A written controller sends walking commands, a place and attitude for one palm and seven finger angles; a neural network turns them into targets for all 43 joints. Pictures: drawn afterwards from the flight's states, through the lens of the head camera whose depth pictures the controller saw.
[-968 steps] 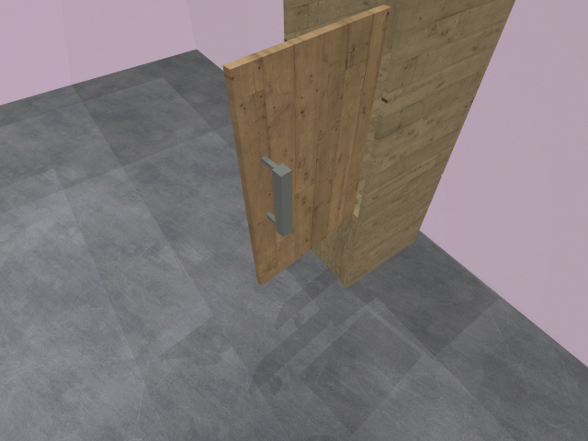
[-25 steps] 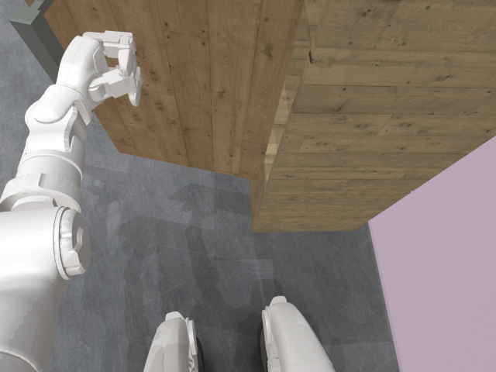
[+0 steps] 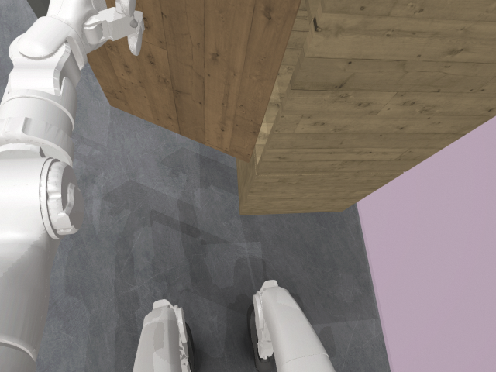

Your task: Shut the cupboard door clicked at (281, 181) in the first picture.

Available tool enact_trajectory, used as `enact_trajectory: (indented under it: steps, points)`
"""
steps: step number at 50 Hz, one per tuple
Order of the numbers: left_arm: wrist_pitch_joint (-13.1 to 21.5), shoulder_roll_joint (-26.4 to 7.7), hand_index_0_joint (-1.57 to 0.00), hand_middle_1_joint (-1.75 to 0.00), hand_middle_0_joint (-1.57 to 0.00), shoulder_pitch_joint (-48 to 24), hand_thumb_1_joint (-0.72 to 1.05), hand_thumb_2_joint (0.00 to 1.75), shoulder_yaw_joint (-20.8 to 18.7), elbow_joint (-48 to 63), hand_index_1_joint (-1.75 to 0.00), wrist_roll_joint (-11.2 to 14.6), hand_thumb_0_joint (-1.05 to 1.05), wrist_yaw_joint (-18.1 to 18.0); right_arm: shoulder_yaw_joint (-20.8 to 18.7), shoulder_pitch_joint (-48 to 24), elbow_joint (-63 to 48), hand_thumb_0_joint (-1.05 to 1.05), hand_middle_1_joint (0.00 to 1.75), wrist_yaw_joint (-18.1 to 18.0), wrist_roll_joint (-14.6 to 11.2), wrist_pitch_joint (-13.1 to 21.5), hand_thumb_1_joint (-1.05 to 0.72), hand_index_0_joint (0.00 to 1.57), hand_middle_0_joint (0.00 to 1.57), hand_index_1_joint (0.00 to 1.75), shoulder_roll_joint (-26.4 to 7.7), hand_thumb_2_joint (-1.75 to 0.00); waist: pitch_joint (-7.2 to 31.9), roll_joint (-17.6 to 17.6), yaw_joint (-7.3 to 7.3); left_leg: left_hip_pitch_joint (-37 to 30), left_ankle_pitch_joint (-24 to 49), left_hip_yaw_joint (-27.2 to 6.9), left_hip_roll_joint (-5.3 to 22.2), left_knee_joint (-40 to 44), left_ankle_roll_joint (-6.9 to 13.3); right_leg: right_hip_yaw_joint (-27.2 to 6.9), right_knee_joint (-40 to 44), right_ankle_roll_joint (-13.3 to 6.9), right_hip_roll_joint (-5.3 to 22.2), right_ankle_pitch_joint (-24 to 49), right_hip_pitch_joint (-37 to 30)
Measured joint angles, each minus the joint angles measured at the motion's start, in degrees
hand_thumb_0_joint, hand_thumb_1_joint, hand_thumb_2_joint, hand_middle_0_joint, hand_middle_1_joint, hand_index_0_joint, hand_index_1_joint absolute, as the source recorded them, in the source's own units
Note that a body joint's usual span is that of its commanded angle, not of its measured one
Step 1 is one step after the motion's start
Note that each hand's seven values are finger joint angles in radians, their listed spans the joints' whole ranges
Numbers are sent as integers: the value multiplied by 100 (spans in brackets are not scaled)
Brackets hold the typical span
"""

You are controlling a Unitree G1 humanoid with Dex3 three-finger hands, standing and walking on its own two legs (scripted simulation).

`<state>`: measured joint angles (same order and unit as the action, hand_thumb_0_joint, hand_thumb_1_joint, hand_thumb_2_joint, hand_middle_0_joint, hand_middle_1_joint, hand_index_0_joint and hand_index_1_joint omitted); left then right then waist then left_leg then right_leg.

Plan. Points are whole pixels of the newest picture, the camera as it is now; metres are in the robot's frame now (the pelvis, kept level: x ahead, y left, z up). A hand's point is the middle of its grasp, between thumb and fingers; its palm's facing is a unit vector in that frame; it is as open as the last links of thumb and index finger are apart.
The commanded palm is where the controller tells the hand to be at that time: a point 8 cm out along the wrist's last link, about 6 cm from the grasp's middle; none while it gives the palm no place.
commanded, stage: pull the fist back off the door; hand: left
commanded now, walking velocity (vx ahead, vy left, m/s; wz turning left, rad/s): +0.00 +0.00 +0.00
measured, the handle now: out of the picture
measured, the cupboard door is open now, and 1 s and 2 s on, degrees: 64 58 58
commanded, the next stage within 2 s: draw the hand back to the body in 0.96 s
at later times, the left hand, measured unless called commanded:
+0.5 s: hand (158, 21) +0.59 +0.05 +0.11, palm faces +0.01 -1.00 -0.05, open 3.2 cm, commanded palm +0.55 +0.09 +0.11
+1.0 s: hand (161, 71) +0.50 +0.05 +0.12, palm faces -0.01 -1.00 -0.06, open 3.1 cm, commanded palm +0.48 +0.10 +0.11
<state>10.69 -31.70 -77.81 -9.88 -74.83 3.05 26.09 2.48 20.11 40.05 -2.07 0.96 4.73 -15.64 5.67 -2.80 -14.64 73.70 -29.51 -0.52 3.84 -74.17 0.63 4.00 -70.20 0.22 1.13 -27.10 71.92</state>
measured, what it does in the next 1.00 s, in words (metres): stands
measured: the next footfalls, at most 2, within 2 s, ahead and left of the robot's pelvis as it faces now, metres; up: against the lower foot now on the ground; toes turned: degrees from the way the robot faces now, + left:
none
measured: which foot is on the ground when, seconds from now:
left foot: down 0.00-1.00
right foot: down 0.00-1.00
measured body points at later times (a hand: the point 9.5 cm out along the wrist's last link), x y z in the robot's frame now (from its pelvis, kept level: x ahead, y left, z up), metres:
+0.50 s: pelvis +0.02 -0.01 +0.03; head +0.18 -0.02 +0.45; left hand +0.58 +0.10 +0.11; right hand -0.03 -0.25 -0.09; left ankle +0.04 +0.11 -0.61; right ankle +0.05 -0.13 -0.61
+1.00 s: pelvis +0.02 -0.02 +0.04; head +0.13 -0.03 +0.48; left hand +0.49 +0.10 +0.12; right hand +0.09 -0.29 -0.08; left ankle +0.04 +0.11 -0.61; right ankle +0.05 -0.13 -0.61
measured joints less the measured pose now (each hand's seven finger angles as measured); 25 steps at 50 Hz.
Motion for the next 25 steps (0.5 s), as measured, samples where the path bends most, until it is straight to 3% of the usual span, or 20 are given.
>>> enact_trajectory:
  steps: [5,6,11,14,16,20,25]
  points:
    - [-91,-94,-131,-150,-130,-183,102,100,-1,-44,-150,-86,3,11,10,54,36,0,30,8,37,28,-90,20,20,30,41,-90,4,-25,-91,114,-28,-3,16,-66,-2,-2,-56,-5,-16,-17,116]
    - [-127,-28,-131,-150,-130,-184,102,100,-150,-34,-150,-84,3,-107,-1,108,2,0,30,18,51,26,-90,20,20,30,43,-90,25,-50,-74,143,-34,-9,26,-74,-6,2,-53,-3,-26,-17,140]
    - [-138,594,-133,-150,-130,9,94,95,-865,119,-150,4,2,-2005,-19,382,-187,0,30,317,232,-26,-91,20,20,30,106,-90,109,-113,-1,151,-29,11,31,1,-28,-18,8,11,-33,-10,165]
    - [171,952,-132,-150,-130,368,92,93,-953,462,-150,-346,2,-3074,-60,507,-270,0,30,545,398,-74,-91,20,20,30,197,-90,177,-124,16,100,-15,48,34,93,-46,-52,58,4,-37,-8,150]
    - [442,1098,-131,-150,-130,647,92,92,-881,675,-150,-657,2,-3438,-94,545,-286,0,30,675,461,-134,-91,20,20,30,253,-90,195,-137,18,17,-18,75,41,155,-60,-77,90,-6,-45,-17,93]
    - [701,1197,-131,-150,-130,1028,92,92,-805,749,-150,-889,2,-3441,-128,545,-275,0,30,758,421,-351,-90,20,20,30,322,-90,154,-154,30,-325,-3,132,53,365,-82,-124,237,-29,-63,-17,-194]
    - [621,1315,-131,-150,-130,1376,91,91,-930,675,-150,-570,2,-3141,-157,584,-323,0,30,667,284,-538,-91,20,20,30,277,-90,155,-169,126,-892,83,190,62,787,-113,-165,594,-55,-86,48,-709]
